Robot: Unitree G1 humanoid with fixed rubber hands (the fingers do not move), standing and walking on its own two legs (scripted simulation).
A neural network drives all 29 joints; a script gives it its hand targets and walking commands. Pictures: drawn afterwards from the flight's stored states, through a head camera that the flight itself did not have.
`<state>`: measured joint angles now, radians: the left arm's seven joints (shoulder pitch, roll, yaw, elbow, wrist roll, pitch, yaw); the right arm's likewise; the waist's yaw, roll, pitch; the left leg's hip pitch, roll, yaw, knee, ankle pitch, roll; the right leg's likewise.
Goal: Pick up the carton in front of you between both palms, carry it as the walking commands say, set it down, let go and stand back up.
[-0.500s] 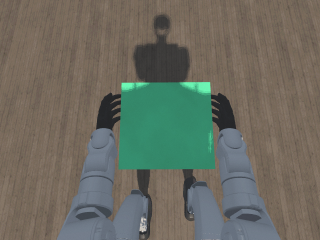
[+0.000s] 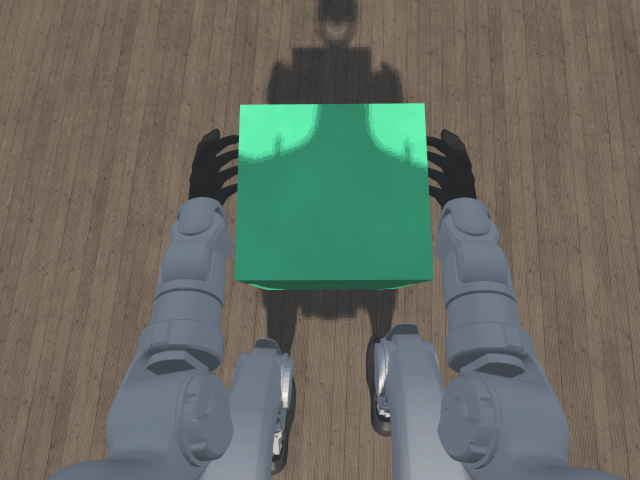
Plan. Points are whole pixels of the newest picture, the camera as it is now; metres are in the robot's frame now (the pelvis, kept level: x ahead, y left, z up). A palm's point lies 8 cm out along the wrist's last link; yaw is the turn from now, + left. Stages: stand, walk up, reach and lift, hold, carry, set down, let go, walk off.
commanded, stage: set down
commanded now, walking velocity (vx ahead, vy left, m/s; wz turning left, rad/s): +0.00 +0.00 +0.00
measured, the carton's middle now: (330, 214) +0.45 -0.02 -0.16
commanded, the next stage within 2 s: none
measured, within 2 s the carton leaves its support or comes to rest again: rests again in 1.86 s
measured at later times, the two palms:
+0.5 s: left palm (246, 209) +0.48 +0.12 -0.24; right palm (430, 216) +0.46 -0.18 -0.25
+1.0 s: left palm (262, 219) +0.49 +0.11 -0.33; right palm (428, 211) +0.49 -0.19 -0.31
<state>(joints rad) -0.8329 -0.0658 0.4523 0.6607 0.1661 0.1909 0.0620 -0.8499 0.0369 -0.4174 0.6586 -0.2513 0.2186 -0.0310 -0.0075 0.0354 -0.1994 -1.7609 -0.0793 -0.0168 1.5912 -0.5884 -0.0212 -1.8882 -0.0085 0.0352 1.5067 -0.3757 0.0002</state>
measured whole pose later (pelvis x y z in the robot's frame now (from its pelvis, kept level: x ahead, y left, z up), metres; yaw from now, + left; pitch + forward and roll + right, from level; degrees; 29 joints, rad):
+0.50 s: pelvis -0.02 +0.00 -0.11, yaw +1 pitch +48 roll +3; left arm -1.10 0.05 0.39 0.78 0.09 0.18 0.10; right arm -1.07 -0.07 -0.39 0.73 -0.16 0.21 -0.07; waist -0.03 0.05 -0.05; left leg -2.16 -0.10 0.00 1.97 -0.64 -0.03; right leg -2.29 -0.01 0.04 1.85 -0.39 0.01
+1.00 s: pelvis -0.03 +0.01 -0.17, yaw +1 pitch +45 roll +2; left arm -1.22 0.11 0.28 0.91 0.04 0.16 0.17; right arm -1.30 -0.22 -0.33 1.01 -0.05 0.17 -0.05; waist -0.08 0.01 0.07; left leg -2.30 -0.11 0.01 2.17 -0.67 -0.03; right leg -2.43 -0.01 0.05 2.04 -0.39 0.03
